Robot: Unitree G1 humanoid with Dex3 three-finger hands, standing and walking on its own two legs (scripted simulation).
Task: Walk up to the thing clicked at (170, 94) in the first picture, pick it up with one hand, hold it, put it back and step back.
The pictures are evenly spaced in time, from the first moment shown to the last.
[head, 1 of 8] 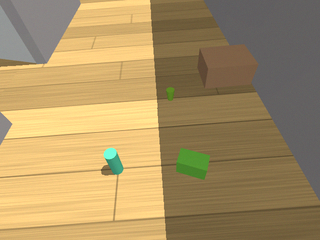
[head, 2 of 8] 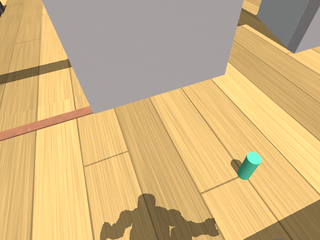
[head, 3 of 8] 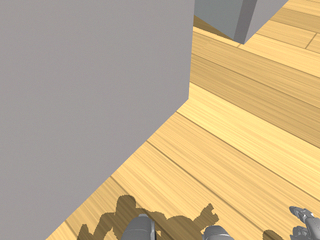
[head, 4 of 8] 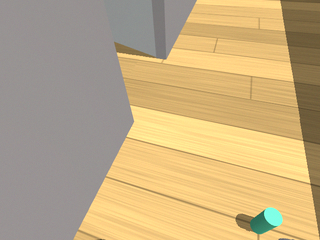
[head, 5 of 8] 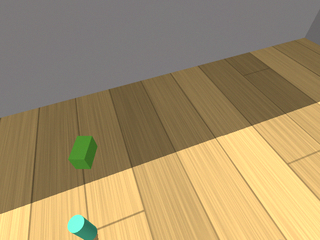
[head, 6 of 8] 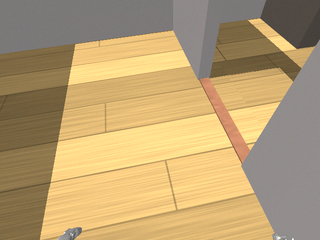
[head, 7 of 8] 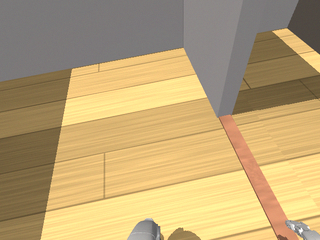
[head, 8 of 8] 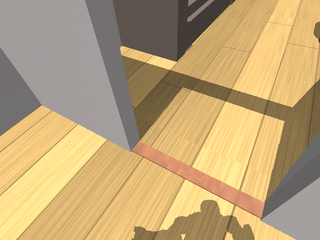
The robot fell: no
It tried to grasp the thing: no
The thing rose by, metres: 0.00
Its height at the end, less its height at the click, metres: +0.00
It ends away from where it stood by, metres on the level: 0.00
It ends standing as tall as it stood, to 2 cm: yes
